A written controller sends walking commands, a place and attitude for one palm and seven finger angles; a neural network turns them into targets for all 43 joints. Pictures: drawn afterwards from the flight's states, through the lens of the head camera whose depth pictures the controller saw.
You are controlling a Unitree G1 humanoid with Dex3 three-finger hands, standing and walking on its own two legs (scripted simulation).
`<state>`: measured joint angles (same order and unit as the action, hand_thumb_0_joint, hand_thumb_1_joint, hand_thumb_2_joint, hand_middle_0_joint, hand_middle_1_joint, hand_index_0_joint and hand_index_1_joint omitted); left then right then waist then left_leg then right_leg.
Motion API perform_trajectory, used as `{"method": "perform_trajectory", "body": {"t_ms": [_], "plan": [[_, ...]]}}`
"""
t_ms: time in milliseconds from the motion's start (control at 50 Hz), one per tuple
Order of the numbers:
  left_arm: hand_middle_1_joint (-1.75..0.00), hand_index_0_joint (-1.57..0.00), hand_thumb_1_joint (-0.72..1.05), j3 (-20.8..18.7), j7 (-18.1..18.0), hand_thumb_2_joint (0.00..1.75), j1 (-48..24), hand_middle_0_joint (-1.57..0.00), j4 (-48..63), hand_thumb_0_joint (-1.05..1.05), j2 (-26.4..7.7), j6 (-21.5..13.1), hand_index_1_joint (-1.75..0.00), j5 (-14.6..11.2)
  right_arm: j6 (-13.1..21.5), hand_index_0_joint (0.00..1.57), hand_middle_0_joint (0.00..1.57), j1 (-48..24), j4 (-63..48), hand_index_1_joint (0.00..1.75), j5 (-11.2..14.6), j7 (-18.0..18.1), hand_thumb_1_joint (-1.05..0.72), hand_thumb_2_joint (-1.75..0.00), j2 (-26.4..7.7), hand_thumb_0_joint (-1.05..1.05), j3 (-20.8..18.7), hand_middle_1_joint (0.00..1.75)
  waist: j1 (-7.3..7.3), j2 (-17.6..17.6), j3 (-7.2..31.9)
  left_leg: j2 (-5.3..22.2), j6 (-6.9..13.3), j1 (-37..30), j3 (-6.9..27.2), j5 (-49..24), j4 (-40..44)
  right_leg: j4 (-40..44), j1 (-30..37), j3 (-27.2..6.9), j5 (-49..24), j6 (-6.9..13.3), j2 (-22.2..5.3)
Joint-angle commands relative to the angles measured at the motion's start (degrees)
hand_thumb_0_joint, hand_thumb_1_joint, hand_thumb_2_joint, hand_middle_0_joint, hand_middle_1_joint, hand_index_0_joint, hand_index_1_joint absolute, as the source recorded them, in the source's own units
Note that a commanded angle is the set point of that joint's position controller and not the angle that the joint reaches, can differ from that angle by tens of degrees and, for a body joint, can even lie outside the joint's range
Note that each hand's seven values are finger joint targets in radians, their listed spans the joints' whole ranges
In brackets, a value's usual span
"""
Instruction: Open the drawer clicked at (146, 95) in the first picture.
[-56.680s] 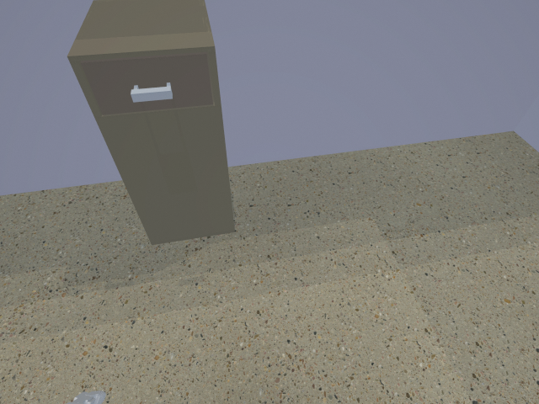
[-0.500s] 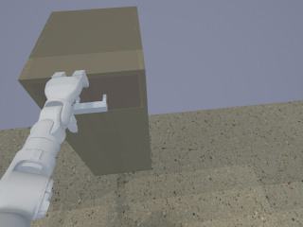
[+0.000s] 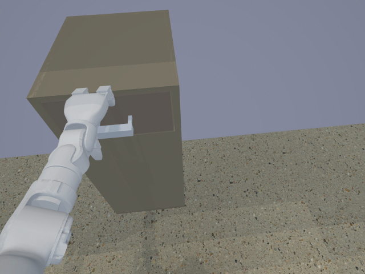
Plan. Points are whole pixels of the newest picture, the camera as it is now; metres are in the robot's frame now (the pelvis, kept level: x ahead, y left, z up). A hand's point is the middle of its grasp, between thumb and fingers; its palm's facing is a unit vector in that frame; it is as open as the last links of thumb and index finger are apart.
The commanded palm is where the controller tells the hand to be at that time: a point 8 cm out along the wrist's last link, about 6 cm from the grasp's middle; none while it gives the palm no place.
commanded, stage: re-aim the fingers above the handle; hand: left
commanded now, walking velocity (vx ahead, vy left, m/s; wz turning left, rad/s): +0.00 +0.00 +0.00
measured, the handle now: (113, 125) +0.49 +0.21 +0.01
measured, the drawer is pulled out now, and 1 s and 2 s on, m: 0.00 0.00 0.00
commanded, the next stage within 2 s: lower the fingers behind the handle in 0.72 s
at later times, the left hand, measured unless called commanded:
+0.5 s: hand (97, 122) +0.45 +0.22 +0.07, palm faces -0.01 -0.02 -1.00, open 13.6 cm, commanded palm +0.43 +0.23 +0.13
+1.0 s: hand (92, 128) +0.44 +0.23 +0.06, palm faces -0.04 -0.02 -1.00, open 13.7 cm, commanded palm +0.42 +0.24 +0.11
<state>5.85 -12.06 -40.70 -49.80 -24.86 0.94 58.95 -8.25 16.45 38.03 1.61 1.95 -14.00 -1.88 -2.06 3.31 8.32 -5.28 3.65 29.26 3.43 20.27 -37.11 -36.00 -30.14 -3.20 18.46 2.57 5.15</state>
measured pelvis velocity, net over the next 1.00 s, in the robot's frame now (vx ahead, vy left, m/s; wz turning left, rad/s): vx -0.01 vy -0.01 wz -0.02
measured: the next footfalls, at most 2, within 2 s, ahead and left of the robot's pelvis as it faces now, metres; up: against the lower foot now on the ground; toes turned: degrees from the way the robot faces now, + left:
none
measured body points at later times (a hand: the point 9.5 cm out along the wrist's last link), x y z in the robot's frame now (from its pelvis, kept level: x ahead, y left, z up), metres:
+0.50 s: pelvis +0.00 -0.01 +0.00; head +0.05 -0.02 +0.45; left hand +0.44 +0.22 +0.13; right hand +0.08 -0.27 -0.13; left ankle -0.03 +0.08 -0.72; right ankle -0.02 -0.10 -0.72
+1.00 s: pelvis -0.01 -0.01 +0.00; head +0.05 -0.03 +0.44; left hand +0.44 +0.23 +0.11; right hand +0.04 -0.29 -0.13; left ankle -0.03 +0.08 -0.72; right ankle -0.02 -0.10 -0.72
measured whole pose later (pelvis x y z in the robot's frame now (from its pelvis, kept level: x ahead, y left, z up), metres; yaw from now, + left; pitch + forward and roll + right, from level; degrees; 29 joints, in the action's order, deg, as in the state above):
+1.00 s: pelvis -0.01 -0.01 +0.00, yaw -1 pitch +15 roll +0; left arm 1.8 -12.9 -41.6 -55.5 -29.7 -1.5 59.4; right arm -7.4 18.4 38.2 2.2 3.8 -15.0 -1.5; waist -4.0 2.7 8.4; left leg -3.8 2.6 32.7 2.8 20.0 -38.3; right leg -36.7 -33.7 -3.4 17.2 3.4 6.5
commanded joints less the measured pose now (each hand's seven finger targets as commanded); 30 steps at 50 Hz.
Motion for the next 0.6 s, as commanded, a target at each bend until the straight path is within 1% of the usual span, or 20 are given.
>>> {"method": "perform_trajectory", "body": {"t_ms": [0,20,40,60,80,100,120,140,200,240,280,300,320,380,400,460,480,520,560,580], "plan": [[-1.20,-0.30,-0.50,-4.2,-2.7,0.30,-25.5,-0.30,12.4,0.00,-13.1,-0.5,-1.20,0.5,1.6,0.20,0.20,1.6,-5.7,0.30,-0.3,0.7,-0.90,-0.90,-8.1,0.00,-3.1,0.30,-0.49,-1.6,19.2,3.1,-1.4,-10.6,-1.1,-26.6,2.3,2.4,9.7,2.0,-19.0,0.8,-2.3],[-1.20,-0.30,-0.50,-2.7,-2.8,0.30,-26.2,-0.30,12.2,0.00,-11.4,-0.4,-1.20,0.5,1.7,0.20,0.20,1.7,-5.5,0.30,-0.2,0.6,-0.90,-0.90,-7.9,0.00,-3.1,0.30,-0.97,-0.4,18.5,3.2,-1.6,-11.3,-0.9,-26.9,2.1,2.2,8.3,2.3,-18.5,0.8,-2.3],[-1.20,-0.30,-0.50,-1.5,-2.8,0.30,-26.9,-0.30,11.5,0.00,-9.8,-0.1,-1.20,0.2,1.8,0.20,0.20,1.9,-5.3,0.30,-0.2,0.5,-0.90,-0.90,-7.9,0.00,-3.2,0.30,-1.62,-1.4,17.3,3.3,-1.5,-11.5,-0.8,-25.9,2.0,2.6,7.1,2.6,-17.5,0.6,-2.1],[-1.20,-0.30,-0.50,-3.6,-3.0,0.30,-27.5,-0.30,11.3,0.00,-12.3,-0.1,-1.20,0.4,1.9,0.20,0.20,2.2,-4.8,0.30,-0.3,0.6,-0.90,-0.90,-8.1,0.00,-3.2,0.30,-1.44,-2.4,17.5,3.3,-1.4,-11.1,-0.8,-25.5,2.0,2.6,7.5,2.3,-17.7,0.6,-2.1],[-1.20,-0.30,-0.50,-4.6,-3.2,0.30,-27.3,-0.30,11.6,0.00,-13.7,-0.2,-1.20,0.4,1.8,0.20,0.20,2.0,-5.1,0.30,-0.3,0.7,-0.90,-0.90,-8.2,0.00,-3.1,0.30,-0.81,-1.8,18.9,3.1,-1.5,-10.7,-1.0,-25.2,2.2,2.4,8.8,2.1,-17.9,0.7,-2.3],[-1.20,-0.30,-0.50,-4.4,-3.2,0.30,-28.4,-0.30,13.3,0.00,-13.7,-0.5,-1.20,0.4,1.8,0.20,0.20,2.1,-5.2,0.30,-0.5,0.7,-0.90,-0.90,-8.3,0.00,-3.2,0.30,-0.76,-0.7,20.7,3.0,-1.6,-11.4,-0.9,-26.3,2.0,2.2,9.4,2.0,-18.5,0.8,-2.3],[-1.20,-0.30,-0.50,-3.4,-3.4,0.30,-28.3,-0.30,12.8,0.00,-12.4,-0.4,-1.20,0.5,1.9,0.20,0.20,1.9,-5.2,0.30,-0.4,0.7,-0.90,-0.90,-7.9,0.00,-3.2,0.30,-1.00,0.2,20.4,3.0,-1.5,-11.7,-1.0,-26.4,1.8,2.1,8.9,2.0,-18.7,0.7,-2.3],[-1.20,-0.30,-0.50,-3.5,-3.5,0.30,-28.0,-0.30,11.5,0.00,-12.2,-0.1,-1.20,0.5,1.9,0.20,0.20,2.3,-4.7,0.30,-0.5,0.7,-0.90,-0.90,-7.9,0.00,-3.2,0.30,-1.30,-1.2,19.4,3.0,-1.5,-11.2,-1.0,-26.1,1.8,2.2,8.7,2.2,-18.7,0.7,-2.2],[-1.20,-0.30,-0.50,-5.3,-3.3,0.30,-27.6,-0.30,9.3,0.00,-14.9,0.6,-1.20,0.6,1.7,0.20,0.20,2.2,-4.4,0.30,-0.4,1.0,-0.90,-0.90,-8.4,0.00,-3.0,0.30,-1.31,-3.3,18.7,2.8,-1.1,-8.7,-1.4,-24.5,2.1,2.6,10.4,1.8,-19.5,0.6,-2.4],[-1.20,-0.30,-0.50,-4.9,-3.1,0.30,-27.7,-0.30,9.4,0.00,-14.7,0.7,-1.20,0.3,1.7,0.20,0.20,2.3,-4.7,0.30,-0.3,1.1,-0.90,-0.90,-8.2,0.00,-2.8,0.30,-1.04,-2.0,18.8,2.6,-1.0,-8.2,-1.8,-24.4,2.1,2.4,11.1,1.7,-20.6,0.5,-2.6],[-1.20,-0.30,-0.50,-5.9,-2.8,0.30,-26.0,-0.30,8.1,0.00,-16.1,1.0,-1.20,0.2,1.6,0.20,0.20,2.0,-4.9,0.30,-0.2,1.3,-0.90,-0.90,-8.3,0.00,-2.6,0.30,-0.72,-3.2,18.0,2.4,-0.8,-6.4,-2.2,-22.5,2.4,2.8,12.4,1.3,-20.5,0.3,-2.7],[-1.20,-0.30,-0.50,-6.5,-2.5,0.30,-26.5,-0.30,7.2,0.00,-17.3,1.1,-1.20,0.5,1.4,0.20,0.20,2.1,-4.7,0.30,-0.2,1.5,-0.90,-0.90,-8.6,0.00,-2.5,0.30,-1.05,-3.9,17.5,2.4,-0.8,-5.6,-2.1,-22.1,2.6,2.9,12.5,1.2,-20.3,0.4,-2.7],[-1.20,-0.30,-0.50,-5.5,-2.5,0.30,-27.6,-0.30,7.8,0.00,-16.6,1.0,-1.20,0.4,1.4,0.20,0.20,2.1,-4.9,0.30,-0.1,1.6,-0.90,-0.90,-8.4,0.00,-2.4,0.30,-1.24,-3.0,17.5,2.4,-0.7,-5.4,-2.2,-21.5,2.6,2.8,12.3,1.1,-20.0,0.3,-2.9],[-1.20,-0.30,-0.50,-6.2,-2.2,0.30,-26.8,-0.30,5.4,0.00,-18.2,1.4,-1.20,0.3,1.4,0.20,0.20,2.0,-5.1,0.30,0.2,2.1,-0.90,-0.90,-8.6,0.00,-2.0,0.30,-1.29,-4.5,15.2,2.2,-0.5,-3.2,-2.4,-18.0,3.1,3.6,12.2,0.9,-17.5,0.0,-2.9],[-1.20,-0.30,-0.50,-7.2,-2.0,0.30,-27.5,-0.30,5.1,0.00,-19.8,1.2,-1.20,0.6,1.3,0.20,0.20,2.2,-5.0,0.30,0.1,2.3,-0.90,-0.90,-8.8,0.00,-2.1,0.30,-1.48,-5.0,15.9,2.3,-0.4,-2.9,-2.4,-17.7,3.0,3.7,12.6,0.6,-17.3,0.0,-3.0],[-1.20,-0.30,-0.50,-5.9,-2.0,0.30,-28.4,-0.30,5.1,0.00,-18.9,1.0,-1.20,0.9,1.5,0.20,0.20,2.5,-5.1,0.30,0.2,2.5,-0.90,-0.90,-8.5,0.00,-2.0,0.30,-1.60,-2.2,16.5,2.2,-0.5,-3.5,-2.7,-17.8,2.8,3.4,11.7,0.5,-17.3,0.0,-3.1],[-1.20,-0.30,-0.50,-6.9,-2.1,0.30,-27.4,-0.30,4.5,0.00,-19.7,1.0,-1.20,0.8,1.6,0.20,0.20,2.5,-5.3,0.30,0.2,2.5,-0.90,-0.90,-8.5,0.00,-2.0,0.30,-1.11,-2.4,16.5,2.2,-0.5,-3.0,-2.7,-17.2,2.9,3.5,12.0,0.6,-16.5,0.0,-3.1],[-1.20,-0.30,-0.50,-6.6,-2.0,0.30,-28.1,-0.30,4.6,0.00,-19.5,0.5,-1.20,0.7,1.6,0.20,0.20,2.9,-5.5,0.30,0.2,2.7,-0.90,-0.90,-8.4,0.00,-2.1,0.30,-1.63,-3.2,17.9,2.2,-0.4,-2.8,-2.8,-16.8,2.6,3.4,12.6,0.3,-16.7,-0.2,-3.1],[-1.20,-0.30,-0.50,-5.8,-2.0,0.30,-28.1,-0.30,4.7,0.00,-18.5,0.1,-1.20,0.5,1.9,0.20,0.20,2.8,-5.4,0.30,0.2,2.6,-0.90,-0.90,-8.4,0.00,-2.1,0.30,-1.78,-2.3,16.4,2.3,-0.4,-2.9,-2.8,-16.3,2.6,3.5,11.1,0.5,-15.9,-0.1,-3.1],[-1.20,-0.30,-0.50,-7.7,-2.2,0.30,-26.3,-0.30,3.7,0.00,-20.4,0.1,-1.20,0.5,1.9,0.20,0.20,2.9,-5.5,0.30,0.2,2.7,-0.90,-0.90,-8.5,0.00,-2.1,0.30,-1.14,-3.5,17.1,2.2,-0.3,-2.0,-3.0,-15.8,2.5,3.6,12.4,0.1,-16.0,-0.3,-3.1]]}}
